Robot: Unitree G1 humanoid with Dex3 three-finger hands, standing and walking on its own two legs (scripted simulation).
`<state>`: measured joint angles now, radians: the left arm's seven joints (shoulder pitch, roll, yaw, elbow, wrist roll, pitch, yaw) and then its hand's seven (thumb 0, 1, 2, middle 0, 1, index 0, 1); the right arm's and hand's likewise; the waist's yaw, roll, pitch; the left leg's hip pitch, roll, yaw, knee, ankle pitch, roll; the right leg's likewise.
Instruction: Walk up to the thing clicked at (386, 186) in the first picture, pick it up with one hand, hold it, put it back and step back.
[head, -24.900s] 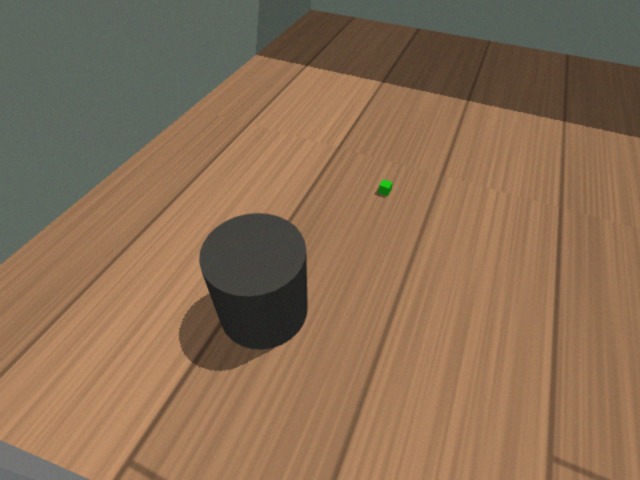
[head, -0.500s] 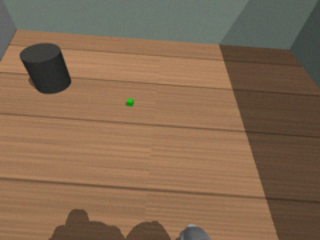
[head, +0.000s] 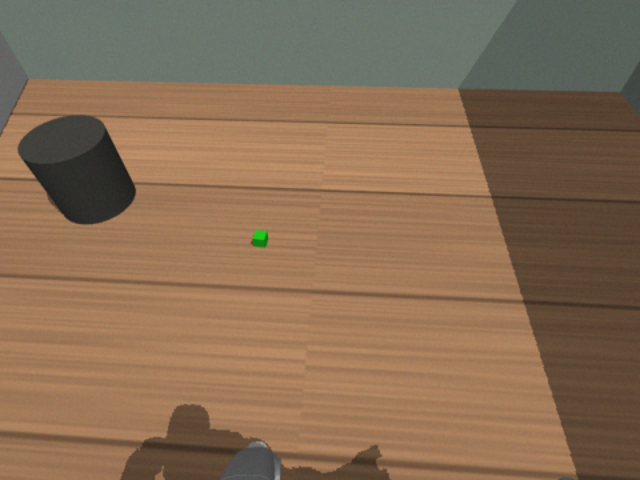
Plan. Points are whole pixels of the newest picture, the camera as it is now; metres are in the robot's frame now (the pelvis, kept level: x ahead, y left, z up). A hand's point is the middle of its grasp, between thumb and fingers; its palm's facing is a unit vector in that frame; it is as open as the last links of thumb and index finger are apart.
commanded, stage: walk up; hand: left
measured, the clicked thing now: (260, 238) +1.08 +0.28 -0.75
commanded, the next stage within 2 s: none
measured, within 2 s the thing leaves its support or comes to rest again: neither
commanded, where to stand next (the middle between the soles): +0.65 +0.00 m, yaw +1 degrees
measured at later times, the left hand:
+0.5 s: hand (147, 384) +0.28 +0.29 -0.14, palm faces -0.10 -0.93 -0.35, open 7.4 cm
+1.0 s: hand (195, 306) +0.41 +0.24 -0.14, palm faces +0.03 -0.93 -0.38, open 7.4 cm
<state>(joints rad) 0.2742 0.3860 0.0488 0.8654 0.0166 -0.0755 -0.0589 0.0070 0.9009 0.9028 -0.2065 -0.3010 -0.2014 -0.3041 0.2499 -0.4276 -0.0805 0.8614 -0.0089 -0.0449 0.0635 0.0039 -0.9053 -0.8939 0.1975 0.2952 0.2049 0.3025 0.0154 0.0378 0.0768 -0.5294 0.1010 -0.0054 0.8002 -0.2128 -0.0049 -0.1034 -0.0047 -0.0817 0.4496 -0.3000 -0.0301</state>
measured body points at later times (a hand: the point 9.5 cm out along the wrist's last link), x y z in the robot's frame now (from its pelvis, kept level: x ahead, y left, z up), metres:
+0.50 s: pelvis +0.21 +0.01 +0.00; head +0.22 +0.01 +0.45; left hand +0.28 +0.34 -0.11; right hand +0.24 -0.31 -0.11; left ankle +0.19 +0.14 -0.74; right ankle +0.33 -0.15 -0.71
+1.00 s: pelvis +0.39 -0.03 +0.00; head +0.40 -0.03 +0.45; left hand +0.41 +0.29 -0.11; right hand +0.48 -0.35 -0.12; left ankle +0.51 +0.11 -0.71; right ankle +0.35 -0.14 -0.74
